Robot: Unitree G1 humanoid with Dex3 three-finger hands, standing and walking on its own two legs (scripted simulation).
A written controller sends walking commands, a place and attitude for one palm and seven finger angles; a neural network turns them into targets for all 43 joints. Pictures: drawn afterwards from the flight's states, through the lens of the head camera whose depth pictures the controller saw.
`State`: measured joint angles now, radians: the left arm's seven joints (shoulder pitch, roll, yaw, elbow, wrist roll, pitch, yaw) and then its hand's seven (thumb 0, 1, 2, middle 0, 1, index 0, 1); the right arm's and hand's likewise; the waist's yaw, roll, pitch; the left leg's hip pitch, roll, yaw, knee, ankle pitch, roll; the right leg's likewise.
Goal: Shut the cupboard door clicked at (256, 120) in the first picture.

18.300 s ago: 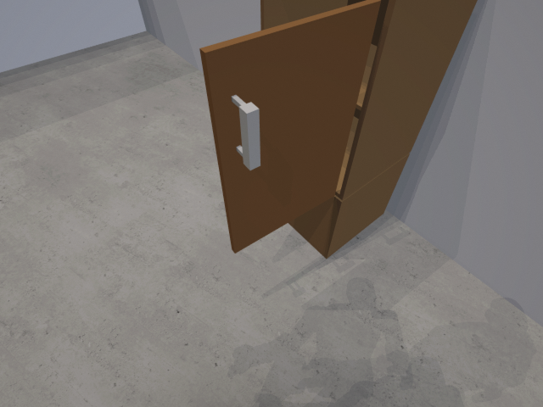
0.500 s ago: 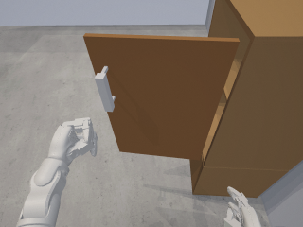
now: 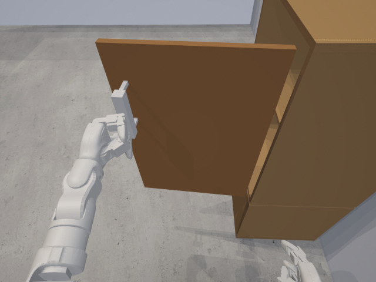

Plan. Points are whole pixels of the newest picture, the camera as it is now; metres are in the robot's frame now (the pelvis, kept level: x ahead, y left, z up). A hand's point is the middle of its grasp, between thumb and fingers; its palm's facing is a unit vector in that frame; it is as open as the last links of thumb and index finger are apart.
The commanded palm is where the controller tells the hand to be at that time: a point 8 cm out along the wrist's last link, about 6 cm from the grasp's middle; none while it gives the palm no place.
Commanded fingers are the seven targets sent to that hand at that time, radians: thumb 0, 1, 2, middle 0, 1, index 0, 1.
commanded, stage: bring the fist close to the handle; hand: left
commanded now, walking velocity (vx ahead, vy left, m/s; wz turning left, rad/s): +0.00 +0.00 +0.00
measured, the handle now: (128, 110) +0.48 +0.17 +0.11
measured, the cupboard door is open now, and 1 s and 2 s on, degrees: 86 83 68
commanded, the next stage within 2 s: push the door shut along its arc in 0.46 s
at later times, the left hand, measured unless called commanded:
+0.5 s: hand (124, 145) +0.36 +0.15 +0.11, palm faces -0.05 -1.00 +0.00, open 3.1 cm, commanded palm +0.34 +0.20 +0.11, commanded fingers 0.00 0.90 0.90 -1.30 -1.50 -1.30 -1.50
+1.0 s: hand (132, 125) +0.41 +0.15 +0.12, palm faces -0.15 -0.99 -0.01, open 3.1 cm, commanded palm +0.40 +0.20 +0.11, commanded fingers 0.00 0.90 0.90 -1.30 -1.50 -1.30 -1.50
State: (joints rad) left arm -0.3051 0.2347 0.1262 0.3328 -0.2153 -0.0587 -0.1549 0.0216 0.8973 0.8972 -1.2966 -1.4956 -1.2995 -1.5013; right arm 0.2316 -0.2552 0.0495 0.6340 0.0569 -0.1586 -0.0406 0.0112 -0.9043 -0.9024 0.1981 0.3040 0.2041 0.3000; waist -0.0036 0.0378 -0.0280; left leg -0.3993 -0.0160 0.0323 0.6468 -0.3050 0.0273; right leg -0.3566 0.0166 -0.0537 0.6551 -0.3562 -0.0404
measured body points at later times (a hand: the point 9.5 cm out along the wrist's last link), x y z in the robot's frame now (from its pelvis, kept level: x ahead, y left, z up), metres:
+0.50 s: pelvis +0.00 +0.00 +0.00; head +0.01 -0.02 +0.45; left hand +0.36 +0.21 +0.12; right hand +0.14 -0.25 -0.10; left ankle +0.02 +0.10 -0.72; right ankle -0.01 -0.09 -0.72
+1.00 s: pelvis -0.01 +0.01 +0.00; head +0.03 +0.00 +0.44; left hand +0.42 +0.20 +0.12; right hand +0.08 -0.25 -0.12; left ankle +0.02 +0.10 -0.72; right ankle -0.01 -0.09 -0.72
